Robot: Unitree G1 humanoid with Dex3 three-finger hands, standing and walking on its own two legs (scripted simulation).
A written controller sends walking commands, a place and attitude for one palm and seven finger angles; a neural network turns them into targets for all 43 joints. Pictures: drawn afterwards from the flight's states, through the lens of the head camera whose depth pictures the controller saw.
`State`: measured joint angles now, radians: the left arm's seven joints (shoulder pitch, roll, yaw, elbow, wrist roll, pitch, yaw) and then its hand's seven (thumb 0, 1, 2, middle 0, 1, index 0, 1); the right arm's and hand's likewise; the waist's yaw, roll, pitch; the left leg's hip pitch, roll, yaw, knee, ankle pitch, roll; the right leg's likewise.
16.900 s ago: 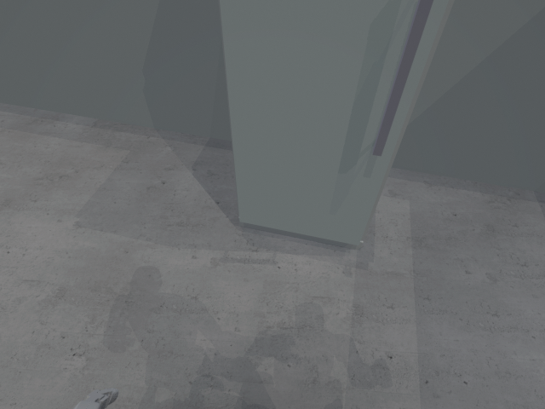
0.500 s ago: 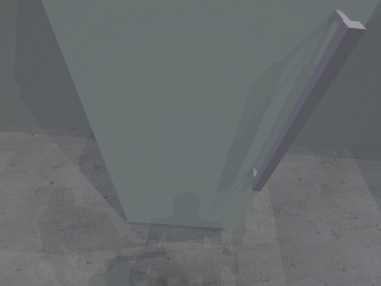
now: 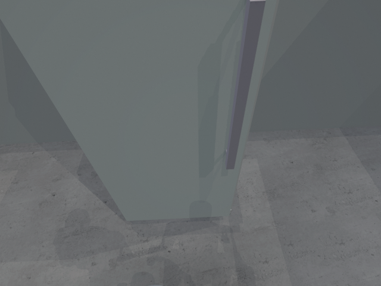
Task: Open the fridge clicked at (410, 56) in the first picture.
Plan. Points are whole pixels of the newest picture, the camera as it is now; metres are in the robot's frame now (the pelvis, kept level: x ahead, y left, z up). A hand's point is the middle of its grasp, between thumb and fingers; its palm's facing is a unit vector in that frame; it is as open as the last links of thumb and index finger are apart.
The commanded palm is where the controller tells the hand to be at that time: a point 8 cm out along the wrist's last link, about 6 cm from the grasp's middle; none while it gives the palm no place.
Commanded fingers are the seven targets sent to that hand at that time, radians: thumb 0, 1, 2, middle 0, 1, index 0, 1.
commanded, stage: come to a stop and stand still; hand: right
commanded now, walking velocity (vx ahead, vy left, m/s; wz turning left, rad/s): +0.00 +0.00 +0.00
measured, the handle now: (236, 103) +0.51 -0.11 +0.10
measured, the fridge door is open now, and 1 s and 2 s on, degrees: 0 0 0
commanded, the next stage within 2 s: look again from close up in 1.04 s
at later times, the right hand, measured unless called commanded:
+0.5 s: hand out of the picture -0.05 -0.14 -0.18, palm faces +0.03 +0.99 -0.12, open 7.4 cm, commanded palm none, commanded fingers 0.00 -0.90 -0.90 0.20 0.30 0.20 0.30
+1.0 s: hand out of the picture -0.01 -0.21 -0.18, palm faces +0.01 +0.98 -0.21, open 7.4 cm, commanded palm none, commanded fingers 0.00 -0.90 -0.90 0.20 0.30 0.20 0.30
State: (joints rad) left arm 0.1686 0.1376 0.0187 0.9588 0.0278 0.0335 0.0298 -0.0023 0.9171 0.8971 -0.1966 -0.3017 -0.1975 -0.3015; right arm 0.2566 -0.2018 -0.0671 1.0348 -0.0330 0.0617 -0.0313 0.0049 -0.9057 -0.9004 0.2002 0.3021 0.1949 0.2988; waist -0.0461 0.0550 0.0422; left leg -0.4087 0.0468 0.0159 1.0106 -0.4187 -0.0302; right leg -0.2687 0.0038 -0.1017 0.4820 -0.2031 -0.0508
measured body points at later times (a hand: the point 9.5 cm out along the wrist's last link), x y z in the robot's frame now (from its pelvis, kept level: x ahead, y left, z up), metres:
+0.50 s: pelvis -0.03 +0.00 +0.00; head -0.03 -0.01 +0.45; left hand -0.08 +0.22 -0.15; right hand -0.05 -0.19 -0.17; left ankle -0.07 +0.11 -0.74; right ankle +0.04 -0.09 -0.74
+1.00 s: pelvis -0.03 -0.04 +0.00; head -0.03 -0.04 +0.44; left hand -0.01 +0.20 -0.16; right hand -0.01 -0.26 -0.16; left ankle -0.07 +0.11 -0.74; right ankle +0.04 -0.09 -0.74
